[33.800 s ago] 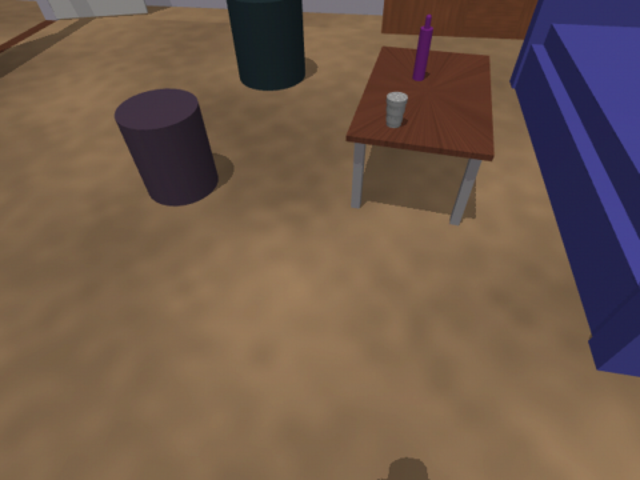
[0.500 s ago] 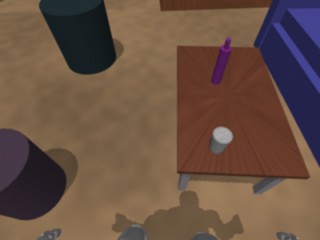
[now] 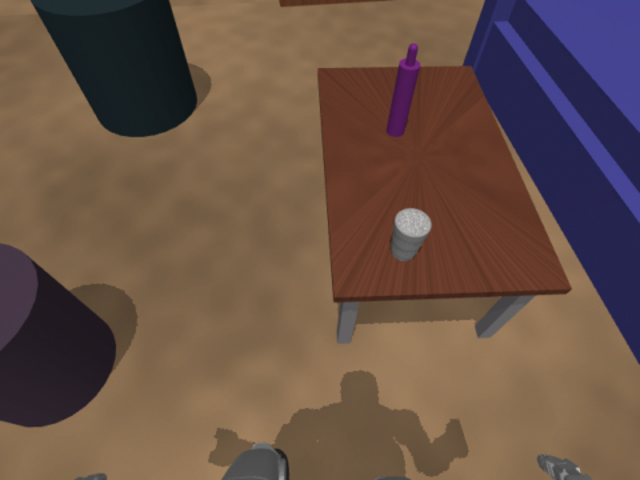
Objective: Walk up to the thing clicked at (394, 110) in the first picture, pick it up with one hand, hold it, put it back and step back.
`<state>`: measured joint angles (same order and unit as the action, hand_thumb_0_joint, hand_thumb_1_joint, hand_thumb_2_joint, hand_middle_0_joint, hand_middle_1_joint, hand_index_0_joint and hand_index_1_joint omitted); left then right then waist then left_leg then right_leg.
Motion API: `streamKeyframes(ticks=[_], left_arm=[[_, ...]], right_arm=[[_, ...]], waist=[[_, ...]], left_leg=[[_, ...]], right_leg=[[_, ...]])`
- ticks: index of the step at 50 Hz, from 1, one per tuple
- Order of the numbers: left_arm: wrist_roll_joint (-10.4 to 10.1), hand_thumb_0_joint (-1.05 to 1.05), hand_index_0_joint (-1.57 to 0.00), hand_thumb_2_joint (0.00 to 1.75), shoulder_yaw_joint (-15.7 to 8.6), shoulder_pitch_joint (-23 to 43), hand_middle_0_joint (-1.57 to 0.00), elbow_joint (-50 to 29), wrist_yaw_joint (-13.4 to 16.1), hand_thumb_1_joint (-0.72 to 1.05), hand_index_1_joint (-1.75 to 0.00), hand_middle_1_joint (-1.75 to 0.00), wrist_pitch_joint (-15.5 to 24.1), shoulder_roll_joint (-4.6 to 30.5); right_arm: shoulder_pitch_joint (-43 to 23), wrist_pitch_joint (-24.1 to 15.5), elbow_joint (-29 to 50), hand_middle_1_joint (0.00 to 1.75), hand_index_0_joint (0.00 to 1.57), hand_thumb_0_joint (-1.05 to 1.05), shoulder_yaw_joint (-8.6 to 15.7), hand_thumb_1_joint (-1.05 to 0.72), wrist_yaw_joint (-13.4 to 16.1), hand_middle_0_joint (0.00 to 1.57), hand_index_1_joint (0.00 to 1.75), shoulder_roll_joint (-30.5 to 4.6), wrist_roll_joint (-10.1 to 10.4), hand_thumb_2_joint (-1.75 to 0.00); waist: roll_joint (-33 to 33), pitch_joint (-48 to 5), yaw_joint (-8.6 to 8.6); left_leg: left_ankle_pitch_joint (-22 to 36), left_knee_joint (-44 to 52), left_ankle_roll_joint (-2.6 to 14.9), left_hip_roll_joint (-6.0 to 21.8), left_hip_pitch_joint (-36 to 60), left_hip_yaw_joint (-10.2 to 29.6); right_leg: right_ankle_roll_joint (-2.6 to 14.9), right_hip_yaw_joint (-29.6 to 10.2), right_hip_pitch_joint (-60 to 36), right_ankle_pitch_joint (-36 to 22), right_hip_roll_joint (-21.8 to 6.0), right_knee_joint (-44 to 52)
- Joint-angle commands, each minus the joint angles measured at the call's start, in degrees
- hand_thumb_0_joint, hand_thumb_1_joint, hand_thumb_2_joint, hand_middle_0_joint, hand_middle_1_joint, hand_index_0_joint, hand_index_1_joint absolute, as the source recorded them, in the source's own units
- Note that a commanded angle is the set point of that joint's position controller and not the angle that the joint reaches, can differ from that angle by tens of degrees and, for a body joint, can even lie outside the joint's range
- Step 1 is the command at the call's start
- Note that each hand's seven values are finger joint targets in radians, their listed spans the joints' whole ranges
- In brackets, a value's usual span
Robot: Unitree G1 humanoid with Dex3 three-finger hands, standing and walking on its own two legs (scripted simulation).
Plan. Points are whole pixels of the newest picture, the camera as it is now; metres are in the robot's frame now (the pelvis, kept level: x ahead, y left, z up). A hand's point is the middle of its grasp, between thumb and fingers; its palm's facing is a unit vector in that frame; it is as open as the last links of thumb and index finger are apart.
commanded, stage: step back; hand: right
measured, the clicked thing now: (407, 237) +0.63 -0.20 -0.29
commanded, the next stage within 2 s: none
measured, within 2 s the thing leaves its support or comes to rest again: neither
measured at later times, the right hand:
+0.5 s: hand out of the picture -0.02 -0.26 -0.13, palm faces -0.15 +0.90 -0.40, open 7.4 cm
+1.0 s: hand out of the picture -0.15 -0.31 -0.15, palm faces -0.09 +0.93 -0.35, open 7.4 cm
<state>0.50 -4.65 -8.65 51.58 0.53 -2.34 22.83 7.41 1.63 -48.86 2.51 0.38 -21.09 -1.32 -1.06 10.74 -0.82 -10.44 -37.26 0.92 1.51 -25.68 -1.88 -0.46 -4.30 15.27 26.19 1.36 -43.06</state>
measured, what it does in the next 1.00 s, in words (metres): walks backwards: right foot, then left foot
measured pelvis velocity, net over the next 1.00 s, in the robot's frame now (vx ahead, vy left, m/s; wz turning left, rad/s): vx -0.28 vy -0.05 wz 0.06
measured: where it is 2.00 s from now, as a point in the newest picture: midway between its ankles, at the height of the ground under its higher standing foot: outside the picture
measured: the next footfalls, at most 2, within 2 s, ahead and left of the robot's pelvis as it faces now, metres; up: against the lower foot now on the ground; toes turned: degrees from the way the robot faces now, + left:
right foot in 0.02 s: +0.00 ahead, -0.13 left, +0.00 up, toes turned +4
left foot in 0.40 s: -0.08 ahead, +0.11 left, +0.00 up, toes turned +4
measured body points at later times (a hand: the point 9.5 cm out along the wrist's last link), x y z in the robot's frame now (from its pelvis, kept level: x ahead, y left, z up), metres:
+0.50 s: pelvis -0.13 +0.00 +0.01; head -0.07 +0.02 +0.45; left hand -0.03 +0.32 -0.11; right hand -0.01 -0.30 -0.11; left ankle -0.12 +0.11 -0.72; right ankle -0.08 -0.13 -0.67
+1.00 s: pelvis -0.28 -0.05 +0.01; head -0.22 -0.08 +0.46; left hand -0.22 +0.28 -0.08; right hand -0.15 -0.36 -0.12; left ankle -0.30 +0.11 -0.64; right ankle -0.24 -0.15 -0.72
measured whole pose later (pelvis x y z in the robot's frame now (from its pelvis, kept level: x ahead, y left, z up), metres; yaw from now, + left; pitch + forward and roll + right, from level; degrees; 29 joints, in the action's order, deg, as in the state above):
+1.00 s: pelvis -0.28 -0.05 +0.01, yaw +3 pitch -1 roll +2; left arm 2.1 -4.0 -12.4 48.3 1.0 -1.8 20.2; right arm 8.9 3.7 -49.4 2.6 1.2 -23.8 -0.1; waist 2.6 7.9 1.3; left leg -26.9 -66.1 -0.5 -6.7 -27.5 9.2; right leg 1.4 -1.0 17.9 16.9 -0.9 -36.2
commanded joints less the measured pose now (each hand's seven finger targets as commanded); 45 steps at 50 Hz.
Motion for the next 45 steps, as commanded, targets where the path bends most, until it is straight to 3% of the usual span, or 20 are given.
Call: streamKeyframes(ticks=[1,2,3,4,7,14,18,19,20,21,22,23,26,33,37,38,39,40,41,45], left_arm=[[1.5,0.0,-0.2,0.9,-3.5,-9.4,-0.2,-1.2,0.3,0.9,-0.3,-0.3,1.7,10.3],[2.0,0.0,-0.2,0.9,-4.6,-7.3,-0.2,-2.6,0.1,0.9,-0.3,-0.3,1.8,14.7],[2.0,0.0,-0.2,0.9,-5.6,-2.9,-0.2,-5.4,0.1,0.9,-0.3,-0.3,1.5,20.3],[1.9,0.0,-0.2,0.9,-5.6,2.2,-0.2,-7.3,0.7,0.9,-0.3,-0.3,1.9,19.6],[1.4,0.0,-0.2,0.9,-3.9,7.5,-0.2,-8.3,1.0,0.9,-0.3,-0.3,2.3,12.0],[1.5,0.0,-0.2,0.9,-3.8,-2.0,-0.2,-9.3,2.0,0.9,-0.3,-0.3,1.7,11.0],[0.2,0.0,-0.2,0.9,-3.1,1.4,-0.2,-10.6,1.4,0.9,-0.3,-0.3,0.5,12.3],[0.0,0.0,-0.2,0.9,-2.5,1.7,-0.2,-11.2,1.2,0.9,-0.3,-0.3,0.2,11.2],[-0.2,0.0,-0.2,0.9,-2.1,0.5,-0.2,-12.0,1.1,0.9,-0.3,-0.3,0.1,9.2],[-0.7,0.0,-0.2,0.9,-1.9,0.9,-0.2,-11.8,1.2,0.9,-0.3,-0.3,0.0,7.5],[-0.1,0.0,-0.2,0.9,-2.8,3.6,-0.2,-11.7,2.1,0.9,-0.3,-0.3,-0.1,9.4],[0.2,0.0,-0.2,0.9,-3.0,4.7,-0.2,-10.5,2.1,0.9,-0.3,-0.3,-0.2,10.5],[-0.8,0.0,-0.2,0.9,-3.1,-1.2,-0.2,-8.4,1.3,0.9,-0.3,-0.3,-0.3,9.7],[0.2,0.0,-0.2,0.9,-2.5,-2.1,-0.2,-8.3,1.0,0.9,-0.3,-0.3,1.5,8.6],[0.6,0.0,-0.2,0.9,-2.6,-9.4,-0.2,-4.0,0.7,0.9,-0.3,-0.3,2.1,8.4],[1.2,0.0,-0.2,0.9,-2.8,-9.9,-0.2,-3.4,0.8,0.9,-0.3,-0.3,2.4,9.5],[2.0,0.0,-0.2,0.9,-3.9,-8.7,-0.2,-4.3,0.8,0.9,-0.3,-0.3,2.5,13.2],[1.7,0.0,-0.2,0.9,-5.3,-7.2,-0.2,-5.5,0.6,0.9,-0.3,-0.3,2.2,18.5],[2.4,0.0,-0.2,0.9,-5.6,-4.2,-0.2,-7.4,0.9,0.9,-0.3,-0.3,2.2,22.0],[1.6,0.0,-0.2,0.9,-3.8,4.3,-0.2,-9.0,1.4,0.9,-0.3,-0.3,2.4,12.8]], right_arm=[[0.1,0.4,3.5,0.3,0.2,0.0,3.7,-0.9,0.8,0.2,0.3,-13.7,1.2,-0.9],[0.4,0.4,4.4,0.3,0.2,0.0,3.0,-0.9,0.6,0.2,0.3,-11.1,1.3,-0.9],[-2.6,0.6,5.1,0.3,0.2,0.0,3.7,-0.9,1.3,0.2,0.3,-12.2,0.9,-0.9],[-1.3,0.6,4.0,0.3,0.2,0.0,4.7,-0.9,1.6,0.2,0.3,-14.1,0.8,-0.9],[4.7,0.2,0.7,0.3,0.2,0.0,3.2,-0.9,1.2,0.2,0.3,-11.4,1.5,-0.9],[2.2,-0.8,3.1,0.3,0.2,0.0,2.3,-0.9,1.6,0.2,0.3,-10.9,0.7,-0.9],[8.2,-1.5,0.9,0.3,0.2,0.0,3.0,-0.9,1.1,0.2,0.3,-10.4,0.2,-0.9],[8.1,-1.8,0.8,0.3,0.2,0.0,3.7,-0.9,1.1,0.2,0.3,-11.6,-0.1,-0.9],[6.9,-1.9,1.9,0.3,0.2,0.0,5.0,-0.9,1.2,0.2,0.3,-15.8,-0.8,-0.9],[3.6,-1.7,3.3,0.3,0.2,0.0,5.3,-0.9,0.8,0.2,0.3,-18.6,-1.0,-0.9],[4.4,-1.6,3.7,0.3,0.2,0.0,5.8,-0.9,0.6,0.2,0.3,-22.2,-0.9,-0.9],[4.0,-1.7,2.9,0.3,0.2,0.0,5.7,-0.9,1.0,0.2,0.3,-20.1,-0.9,-0.9],[-3.6,-1.4,4.9,0.3,0.2,0.0,3.8,-0.9,1.3,0.2,0.3,-14.7,-0.7,-0.9],[1.8,-0.6,4.9,0.3,0.2,0.0,4.0,-0.9,1.1,0.2,0.3,-13.8,-0.4,-0.9],[-2.0,0.8,6.2,0.3,0.2,0.0,4.2,-0.9,0.7,0.2,0.3,-15.8,0.7,-0.9],[-2.4,1.1,6.3,0.3,0.2,0.0,3.8,-0.9,0.6,0.2,0.3,-14.5,1.1,-0.9],[-2.8,1.1,7.0,0.3,0.2,0.0,3.0,-0.9,0.4,0.2,0.3,-12.2,1.6,-0.9],[-4.5,1.0,8.7,0.3,0.2,0.0,2.5,-0.9,0.8,0.2,0.3,-9.9,1.6,-0.9],[-5.9,1.2,8.1,0.3,0.2,0.0,3.5,-0.9,1.8,0.2,0.3,-11.7,1.0,-0.9],[1.5,1.0,3.4,0.3,0.2,0.0,3.0,-0.9,1.5,0.2,0.3,-11.4,1.4,-0.9]], waist=[[5.9,-16.4,1.69],[-8.1,-12.7,1.28],[-15.5,-8.4,4.4],[-13.4,-4.8,2.36],[-7.4,-6.4,-3.1],[-9.2,-12.8,3.52],[-8.7,-16.6,0.46],[-5.3,-17.2,0.41],[3.6,-18.3,1.36],[11.6,-15.7,1.89],[14.5,-15.0,-1.94],[10.9,-12.6,-2.04],[7.9,-9.5,2.82],[11.0,-14.3,-1.12],[12.5,-18.8,1.95],[10.8,-18.8,2.08],[1.5,-17.0,1.94],[-11.2,-12.7,3.42],[-14.8,-9.4,6.03],[-6.4,-7.8,-1.14]], left_leg=[[-0.1,3.7,4.78,5.4,3.7,11.3],[-14.4,-6.3,0.85,-3.6,-7.9,7.4],[-23.8,-21.2,-0.88,-7.6,-4.9,7.5],[-22.3,-28.7,-1.18,-4.3,-1.9,12.4],[-15.1,-30.2,-0.27,-10.0,-4.8,12.8],[-18.9,-12.5,-1.8,-4.0,-4.6,7.4],[-3.6,13.4,-0.08,-3.1,9.1,1.7],[6.5,15.1,0.76,-1.2,13.5,4.7],[18.8,13.1,4.48,8.2,19.3,17.5],[25.5,14.6,10.13,15.7,20.9,26.3],[24.8,15.5,17.07,21.2,13.0,31.3],[20.8,16.1,17.37,20.7,9.5,30.8],[17.8,14.3,11.27,11.3,9.2,15.2],[22.0,8.3,14.53,13.0,24.3,14.6],[16.9,2.7,9.52,9.7,17.6,10.8],[11.6,1.3,6.97,7.6,12.3,10.3],[2.0,-4.7,3.53,2.2,2.1,8.7],[-19.0,-14.1,0.24,-7.6,-7.4,6.2],[-25.6,-26.6,-1.05,-6.0,-4.2,11.5],[-16.3,-32.7,-0.66,-9.4,-3.9,12.5]], right_leg=[[3.48,-1.9,-9.6,-11.3,-3.9,18.8],[8.22,-19.0,-9.1,-7.6,-14.2,22.2],[17.79,-30.3,6.4,-6.0,-25.4,28.1],[18.79,-31.1,12.2,-9.5,-27.1,28.8],[9.67,-7.1,2.3,-32.2,-12.6,20.0],[12.67,-8.8,-14.9,-40.2,-16.6,13.5],[9.32,-5.1,-12.7,-40.6,-13.7,4.3],[6.92,-3.8,-8.1,-35.3,-11.6,2.2],[3.7,-0.7,1.8,-23.2,-6.0,-3.7],[2.02,2.9,11.7,4.2,3.0,-11.2],[1.46,-3.5,9.5,14.0,3.1,-20.5],[1.67,-6.0,9.2,11.7,2.7,-25.2],[2.05,-6.8,11.9,2.8,4.5,-30.8],[-1.53,-0.5,10.4,3.7,0.2,-6.3],[0.63,5.3,-3.8,-11.4,-0.1,18.2],[1.9,3.1,-7.6,-15.5,-1.4,19.8],[4.57,-9.5,-9.6,-16.8,-8.1,18.8],[11.32,-22.3,-5.4,-17.4,-18.3,22.5],[18.93,-31.3,6.5,-19.3,-26.9,25.9],[9.89,-6.2,2.7,-34.2,-13.0,17.2]])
